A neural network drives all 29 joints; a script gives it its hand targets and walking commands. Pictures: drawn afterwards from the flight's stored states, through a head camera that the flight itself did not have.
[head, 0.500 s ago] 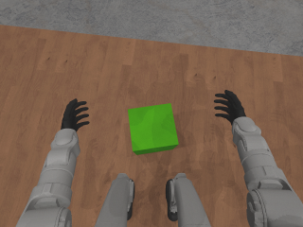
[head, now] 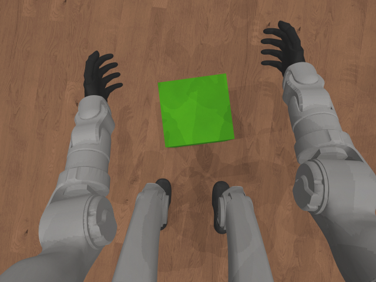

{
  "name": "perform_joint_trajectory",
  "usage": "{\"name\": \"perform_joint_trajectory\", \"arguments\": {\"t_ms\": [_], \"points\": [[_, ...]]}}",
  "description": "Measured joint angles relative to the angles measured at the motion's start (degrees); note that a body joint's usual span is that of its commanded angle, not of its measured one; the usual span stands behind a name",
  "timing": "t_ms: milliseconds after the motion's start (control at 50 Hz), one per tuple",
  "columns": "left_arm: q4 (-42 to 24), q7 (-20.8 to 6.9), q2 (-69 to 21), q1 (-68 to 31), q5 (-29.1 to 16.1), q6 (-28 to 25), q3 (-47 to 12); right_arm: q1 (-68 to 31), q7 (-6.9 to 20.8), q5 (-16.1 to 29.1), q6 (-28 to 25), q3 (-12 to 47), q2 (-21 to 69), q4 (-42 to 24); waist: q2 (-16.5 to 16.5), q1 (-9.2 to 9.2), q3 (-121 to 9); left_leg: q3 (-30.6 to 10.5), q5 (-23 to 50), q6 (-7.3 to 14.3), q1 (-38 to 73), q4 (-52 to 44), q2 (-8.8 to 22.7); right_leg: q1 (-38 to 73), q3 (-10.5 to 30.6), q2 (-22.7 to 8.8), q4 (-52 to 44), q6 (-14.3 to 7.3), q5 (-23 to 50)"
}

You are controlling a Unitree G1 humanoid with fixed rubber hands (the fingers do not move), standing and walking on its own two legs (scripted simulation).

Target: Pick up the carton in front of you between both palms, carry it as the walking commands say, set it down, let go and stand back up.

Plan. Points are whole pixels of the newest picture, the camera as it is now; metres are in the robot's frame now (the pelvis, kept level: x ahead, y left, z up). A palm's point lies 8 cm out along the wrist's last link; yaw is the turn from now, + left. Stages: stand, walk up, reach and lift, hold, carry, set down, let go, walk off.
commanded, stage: reach and lift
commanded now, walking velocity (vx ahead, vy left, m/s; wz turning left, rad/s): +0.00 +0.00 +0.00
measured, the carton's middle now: (195, 116) +0.47 +0.01 -0.48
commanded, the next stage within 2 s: none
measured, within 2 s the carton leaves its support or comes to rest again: leaves its support in 1.48 s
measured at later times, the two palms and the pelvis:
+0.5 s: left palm (131, 115) +0.45 +0.20 -0.36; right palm (257, 101) +0.50 -0.18 -0.36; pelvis -0.04 +0.02 -0.20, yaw +2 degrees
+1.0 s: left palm (140, 113) +0.46 +0.19 -0.40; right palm (250, 107) +0.49 -0.17 -0.42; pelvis -0.04 +0.01 -0.24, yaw +2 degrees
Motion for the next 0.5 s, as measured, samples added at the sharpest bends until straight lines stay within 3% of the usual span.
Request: {"name": "perform_joint_trajectory", "arguments": {"t_ms": [120, 280, 380, 500], "points": [[1.03, -0.08, 0.71, 2.37, -1.76, -3.30, -2.00, 5.07, -1.85, 2.36, -2.93, 1.43, 1.04, -2.41, -0.34, -1.29, -2.75, -0.13, -4.58, -0.05, -10.78, 10.81, -0.87, -10.71, 0.33, -0.02, 10.83, 0.42, -4.64], [-2.05, 2.35, 3.96, 0.55, -8.57, -3.56, -8.14, 4.85, -3.38, 10.34, -3.45, 8.15, -2.96, -7.08, 0.65, -1.75, 2.93, -0.09, -7.66, 0.03, -23.25, 26.43, -2.14, -22.85, 1.00, 0.26, 26.18, 1.56, -7.74], [-1.63, 4.18, 6.19, -4.88, -12.52, -1.62, -11.50, -1.18, -3.70, 13.11, -2.42, 9.88, -5.86, -5.27, 1.15, -1.87, 9.12, 0.08, -7.45, -0.02, -28.13, 34.68, -2.78, -27.57, 1.13, 0.21, 34.43, 2.02, -7.76], [3.62, 5.62, 7.06, -12.29, -14.46, -0.67, -13.69, -9.14, -3.82, 15.50, -2.06, 11.98, -8.10, 1.26, 1.61, -1.91, 15.78, 0.18, -6.87, -0.47, -31.22, 41.75, -3.23, -30.59, 1.06, 0.08, 41.57, 2.18, -7.28]]}}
